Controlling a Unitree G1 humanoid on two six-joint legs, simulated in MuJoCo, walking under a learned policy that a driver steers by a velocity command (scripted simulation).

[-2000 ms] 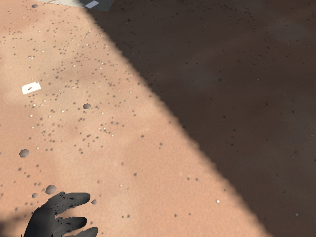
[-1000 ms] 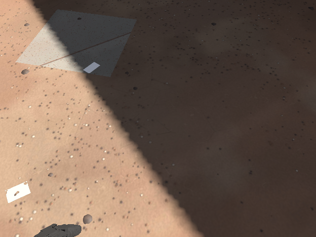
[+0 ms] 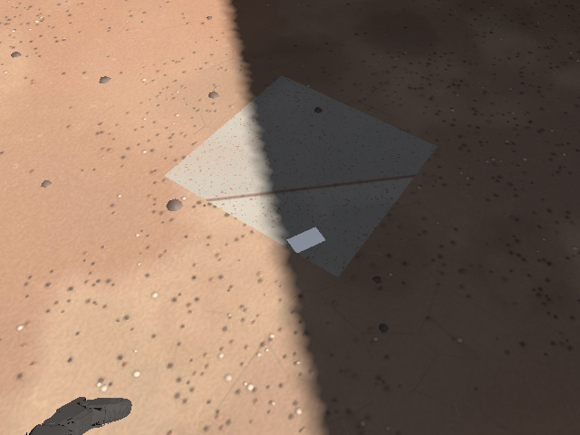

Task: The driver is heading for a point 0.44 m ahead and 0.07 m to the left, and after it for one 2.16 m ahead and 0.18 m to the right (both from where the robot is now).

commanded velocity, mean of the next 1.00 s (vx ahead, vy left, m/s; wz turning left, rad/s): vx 0.50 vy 0.00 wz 0.20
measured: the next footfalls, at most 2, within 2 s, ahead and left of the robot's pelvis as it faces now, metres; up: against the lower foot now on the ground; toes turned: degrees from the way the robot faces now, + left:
right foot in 0.08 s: +0.22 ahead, -0.14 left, +0.00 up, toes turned +7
left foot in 0.60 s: +0.44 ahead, +0.19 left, +0.00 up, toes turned +21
